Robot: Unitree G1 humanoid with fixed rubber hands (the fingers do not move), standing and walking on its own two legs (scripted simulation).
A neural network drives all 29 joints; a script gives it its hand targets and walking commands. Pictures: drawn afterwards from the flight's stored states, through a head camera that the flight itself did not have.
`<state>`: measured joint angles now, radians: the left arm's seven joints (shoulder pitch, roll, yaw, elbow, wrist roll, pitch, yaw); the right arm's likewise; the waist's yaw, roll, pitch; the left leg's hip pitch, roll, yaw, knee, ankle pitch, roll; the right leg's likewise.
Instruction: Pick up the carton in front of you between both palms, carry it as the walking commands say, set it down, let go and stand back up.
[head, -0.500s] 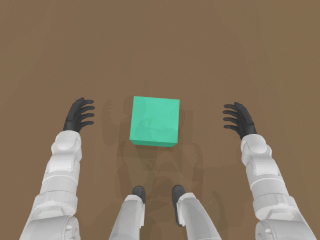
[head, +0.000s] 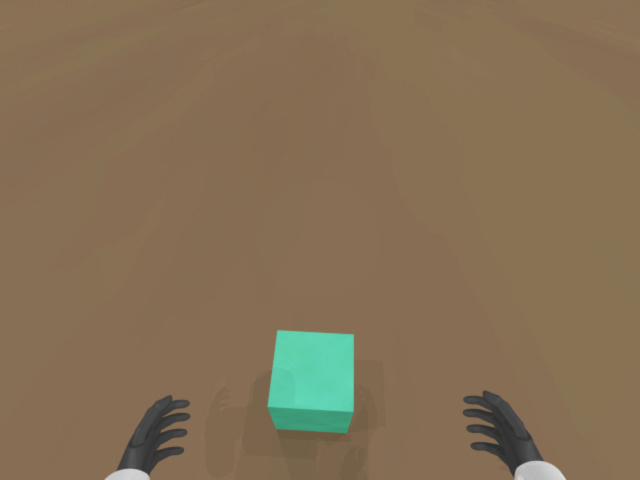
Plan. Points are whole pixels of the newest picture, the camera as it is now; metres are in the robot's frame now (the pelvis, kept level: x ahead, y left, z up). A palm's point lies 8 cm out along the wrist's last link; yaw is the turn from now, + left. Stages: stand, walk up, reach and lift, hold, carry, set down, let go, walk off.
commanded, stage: let go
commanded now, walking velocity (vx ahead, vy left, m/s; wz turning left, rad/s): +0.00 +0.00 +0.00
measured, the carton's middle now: (313, 383) +0.44 +0.01 -0.65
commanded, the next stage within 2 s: stand in 0.44 s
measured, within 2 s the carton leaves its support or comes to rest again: neither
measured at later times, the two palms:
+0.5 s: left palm out of the picture +0.15 +0.24 -0.08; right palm (530, 456) +0.16 -0.25 -0.07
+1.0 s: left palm out of the picture +0.14 +0.29 -0.09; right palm (558, 472) +0.15 -0.29 -0.09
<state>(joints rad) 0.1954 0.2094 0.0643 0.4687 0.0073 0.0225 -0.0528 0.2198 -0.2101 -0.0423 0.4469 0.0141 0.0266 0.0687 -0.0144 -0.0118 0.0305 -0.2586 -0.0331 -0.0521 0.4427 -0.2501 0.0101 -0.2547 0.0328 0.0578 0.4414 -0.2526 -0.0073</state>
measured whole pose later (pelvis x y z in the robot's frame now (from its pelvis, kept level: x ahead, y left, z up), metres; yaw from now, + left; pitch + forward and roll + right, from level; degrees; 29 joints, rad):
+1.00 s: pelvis +0.02 +0.00 +0.00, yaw +0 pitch -1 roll +0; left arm 0.19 0.34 0.03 0.77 0.03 0.01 0.02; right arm 0.16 -0.34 -0.02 0.80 -0.03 0.00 -0.02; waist 0.00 0.00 0.01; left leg -0.15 -0.03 -0.04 0.47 -0.30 0.01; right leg -0.15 0.03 0.04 0.46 -0.31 -0.01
